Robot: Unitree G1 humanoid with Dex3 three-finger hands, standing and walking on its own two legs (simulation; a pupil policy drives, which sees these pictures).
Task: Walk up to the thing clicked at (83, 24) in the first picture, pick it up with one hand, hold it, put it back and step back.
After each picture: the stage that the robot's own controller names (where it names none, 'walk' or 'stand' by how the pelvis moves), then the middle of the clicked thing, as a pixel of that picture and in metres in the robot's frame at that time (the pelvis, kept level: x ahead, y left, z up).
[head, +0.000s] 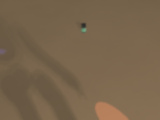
stand; (83, 27) +1.76 -0.04 -0.72
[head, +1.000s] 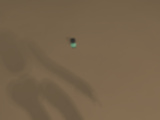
walk; (73, 43) +1.62 +0.23 -0.71
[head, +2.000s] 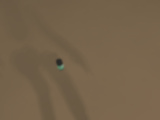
walk; (60, 64) +1.06 +0.34 -0.72
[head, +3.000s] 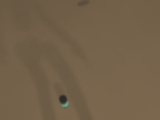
walk; (64, 101) +0.67 +0.25 -0.72
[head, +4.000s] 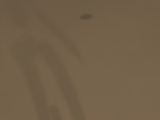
stand; out of the picture +0.46 +0.18 -0.70
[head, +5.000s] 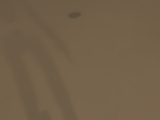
stand; out of the picture +0.40 +0.21 -0.72
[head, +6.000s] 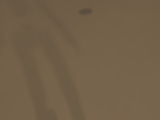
stand; out of the picture +0.37 +0.18 -0.71
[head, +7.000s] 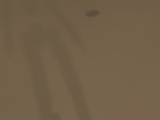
stand; out of the picture +0.34 +0.19 -0.72
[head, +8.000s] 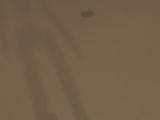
stand; out of the picture +0.35 +0.19 -0.72
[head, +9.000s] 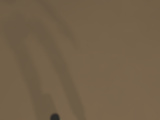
stand; out of the picture +0.41 +0.18 -0.70
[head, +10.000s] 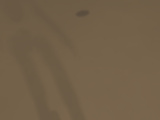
stand; out of the picture +0.38 +0.19 -0.72
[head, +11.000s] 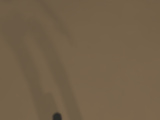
stand; (57, 119) +0.42 +0.14 -0.70
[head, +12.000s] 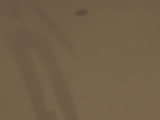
stand; out of the picture +0.37 +0.18 -0.72
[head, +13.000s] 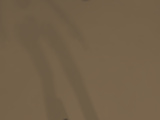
rise first; out of the picture +0.38 +0.20 -0.71
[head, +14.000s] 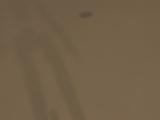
stand; out of the picture +0.40 +0.18 -0.72
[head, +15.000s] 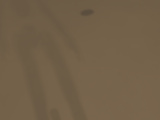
stand; out of the picture +0.39 +0.18 -0.72
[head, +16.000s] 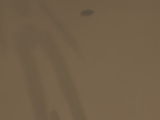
stand; out of the picture +0.37 +0.18 -0.72
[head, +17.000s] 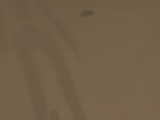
go down; out of the picture +0.38 +0.18 -0.72
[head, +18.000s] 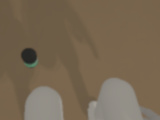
go down; (30, 58) +0.48 +0.18 -0.34
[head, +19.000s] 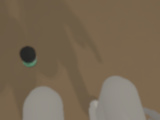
approach; (28, 57) +0.49 +0.17 -0.32
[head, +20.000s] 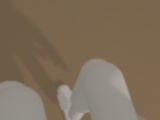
close in; out of the picture +0.49 +0.21 -0.24
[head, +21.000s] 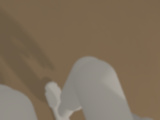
close; out of the picture +0.48 +0.23 -0.24
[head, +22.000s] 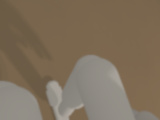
lift; out of the picture +0.47 +0.21 -0.25
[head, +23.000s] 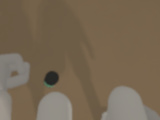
lift; (51, 79) +0.43 +0.14 -0.35
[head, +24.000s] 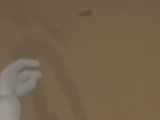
close; out of the picture +0.36 +0.15 -0.67
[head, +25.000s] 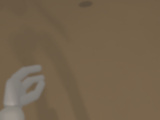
stand; out of the picture +0.35 +0.17 -0.68
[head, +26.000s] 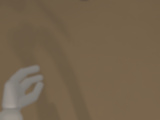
stand; out of the picture +0.35 +0.16 -0.67
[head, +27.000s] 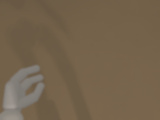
stand; out of the picture +0.36 +0.16 -0.66
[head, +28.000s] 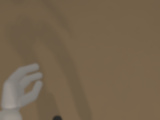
stand; out of the picture +0.37 +0.16 -0.64
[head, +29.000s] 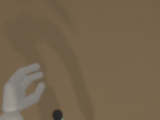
stand; (58, 116) +0.36 +0.16 -0.60
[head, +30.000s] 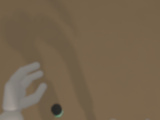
stand; (57, 110) +0.37 +0.16 -0.58
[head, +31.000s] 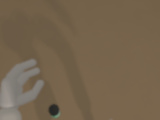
close; (54, 111) +0.37 +0.16 -0.58
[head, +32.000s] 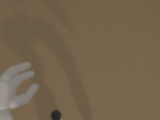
stand; (56, 117) +0.36 +0.16 -0.61
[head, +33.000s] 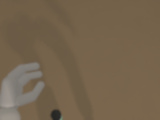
close; (56, 116) +0.37 +0.16 -0.60
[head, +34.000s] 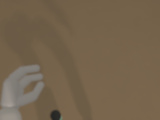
stand; (56, 116) +0.37 +0.16 -0.61
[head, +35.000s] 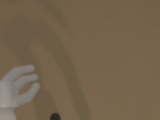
close; (56, 119) +0.37 +0.16 -0.62
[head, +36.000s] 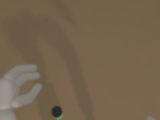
close; (57, 113) +0.37 +0.15 -0.59
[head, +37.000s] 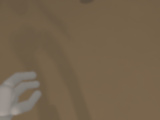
close; out of the picture +0.35 +0.16 -0.66
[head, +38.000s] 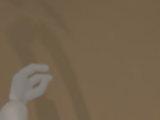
crouch; out of the picture +0.35 +0.17 -0.67
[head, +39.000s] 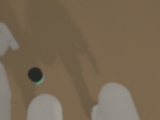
crouch; (36, 76) +0.44 +0.16 -0.38
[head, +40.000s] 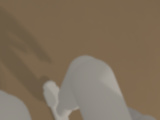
lower; out of the picture +0.43 +0.21 -0.25
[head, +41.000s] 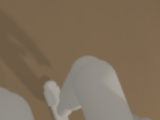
lower; out of the picture +0.42 +0.21 -0.25
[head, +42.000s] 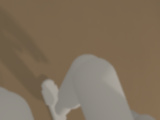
lower; out of the picture +0.43 +0.21 -0.25
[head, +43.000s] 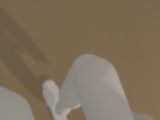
lower; out of the picture +0.43 +0.21 -0.24
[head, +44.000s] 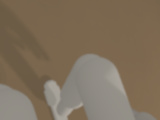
loosen; out of the picture +0.42 +0.20 -0.24
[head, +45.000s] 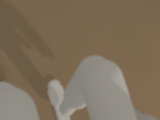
rise; out of the picture +0.36 +0.14 -0.27
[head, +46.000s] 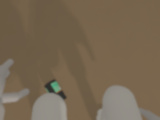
walk; (55, 92) +0.36 +0.09 -0.39
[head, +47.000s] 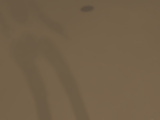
stand; out of the picture +0.27 +0.09 -0.68
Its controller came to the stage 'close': yes
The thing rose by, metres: 0.01
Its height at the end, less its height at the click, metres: -0.02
